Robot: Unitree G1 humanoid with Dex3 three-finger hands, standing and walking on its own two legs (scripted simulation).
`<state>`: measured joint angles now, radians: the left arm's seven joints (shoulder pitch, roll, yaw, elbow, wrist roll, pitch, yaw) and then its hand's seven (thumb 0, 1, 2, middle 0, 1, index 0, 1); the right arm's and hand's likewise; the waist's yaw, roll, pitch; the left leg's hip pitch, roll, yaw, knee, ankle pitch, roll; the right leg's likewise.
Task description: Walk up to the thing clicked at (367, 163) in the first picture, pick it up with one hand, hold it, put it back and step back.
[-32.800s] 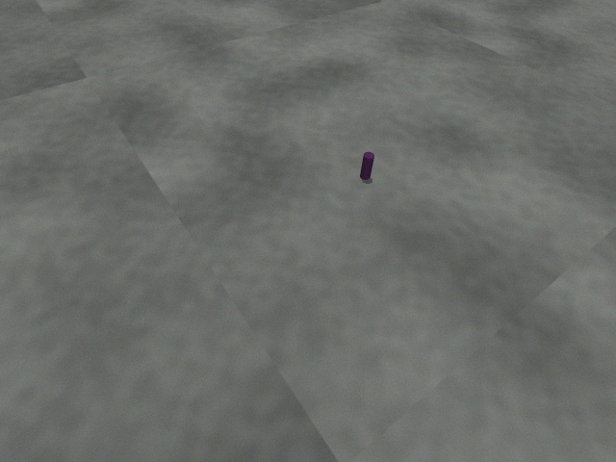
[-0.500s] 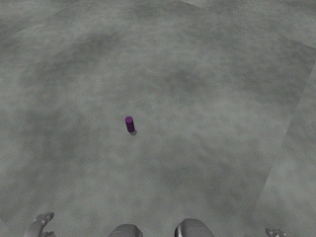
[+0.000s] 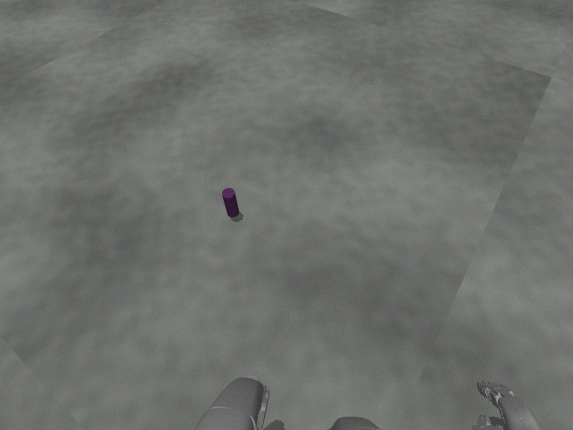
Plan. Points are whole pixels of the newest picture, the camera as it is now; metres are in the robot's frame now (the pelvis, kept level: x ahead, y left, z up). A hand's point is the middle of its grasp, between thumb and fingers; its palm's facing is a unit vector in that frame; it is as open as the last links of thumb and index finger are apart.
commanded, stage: step back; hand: left
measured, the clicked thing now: (230, 203) +0.97 +0.26 -0.69
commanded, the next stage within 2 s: stand in 1.06 s
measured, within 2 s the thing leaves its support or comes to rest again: neither
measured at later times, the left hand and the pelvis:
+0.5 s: hand out of the picture -0.05 +0.27 -0.14, palm faces +0.09 -0.92 -0.39, open 7.4 cm; pelvis -0.07 +0.00 +0.01, yaw +4 degrees
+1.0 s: hand out of the picture +0.04 +0.30 -0.14, palm faces +0.08 -0.93 -0.37, open 7.4 cm; pelvis -0.03 +0.02 +0.01, yaw +4 degrees
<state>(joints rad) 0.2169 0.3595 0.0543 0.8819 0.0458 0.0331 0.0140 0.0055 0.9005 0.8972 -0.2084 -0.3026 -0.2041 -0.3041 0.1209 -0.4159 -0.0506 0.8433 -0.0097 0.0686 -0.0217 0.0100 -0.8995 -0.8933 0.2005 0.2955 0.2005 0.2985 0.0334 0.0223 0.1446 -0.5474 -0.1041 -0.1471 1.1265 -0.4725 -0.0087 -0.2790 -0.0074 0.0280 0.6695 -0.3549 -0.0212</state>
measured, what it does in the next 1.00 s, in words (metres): steps on the spot: left foot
